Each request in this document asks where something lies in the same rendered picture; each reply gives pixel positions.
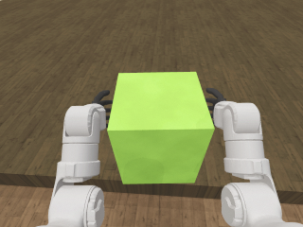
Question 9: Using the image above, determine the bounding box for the carton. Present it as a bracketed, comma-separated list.
[107, 72, 215, 184]

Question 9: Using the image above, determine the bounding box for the right robot hand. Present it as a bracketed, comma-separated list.
[205, 88, 226, 126]

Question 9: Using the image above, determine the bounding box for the left robot forearm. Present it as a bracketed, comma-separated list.
[48, 103, 106, 222]

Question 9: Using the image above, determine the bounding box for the right robot forearm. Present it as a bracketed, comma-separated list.
[213, 101, 282, 216]

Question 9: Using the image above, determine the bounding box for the left robot hand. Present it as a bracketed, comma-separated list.
[92, 90, 113, 128]

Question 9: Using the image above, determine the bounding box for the left robot upper arm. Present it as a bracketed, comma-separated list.
[36, 185, 105, 227]

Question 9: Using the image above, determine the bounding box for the right robot upper arm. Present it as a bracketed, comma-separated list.
[221, 182, 303, 227]

